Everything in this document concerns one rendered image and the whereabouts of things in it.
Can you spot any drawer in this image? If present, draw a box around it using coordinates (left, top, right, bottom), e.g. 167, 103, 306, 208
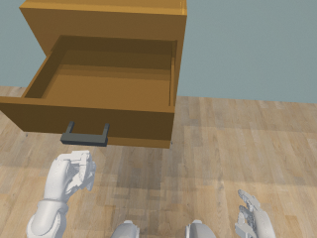
0, 35, 175, 141

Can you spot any cabinet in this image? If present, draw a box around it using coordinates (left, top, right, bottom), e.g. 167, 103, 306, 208
19, 0, 187, 149

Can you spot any robot left hand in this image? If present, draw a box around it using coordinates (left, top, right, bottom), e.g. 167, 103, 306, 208
44, 150, 97, 203

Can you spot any robot right hand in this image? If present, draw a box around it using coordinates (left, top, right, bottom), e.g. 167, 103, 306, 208
235, 189, 276, 238

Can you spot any right robot shin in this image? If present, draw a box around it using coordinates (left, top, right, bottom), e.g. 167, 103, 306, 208
192, 219, 202, 224

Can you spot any handle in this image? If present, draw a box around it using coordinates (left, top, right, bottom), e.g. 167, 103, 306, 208
60, 121, 110, 147

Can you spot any left robot forearm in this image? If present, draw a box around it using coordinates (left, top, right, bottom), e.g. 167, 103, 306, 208
26, 198, 69, 238

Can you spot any left robot thigh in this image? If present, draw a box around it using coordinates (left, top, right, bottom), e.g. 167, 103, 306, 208
110, 223, 140, 238

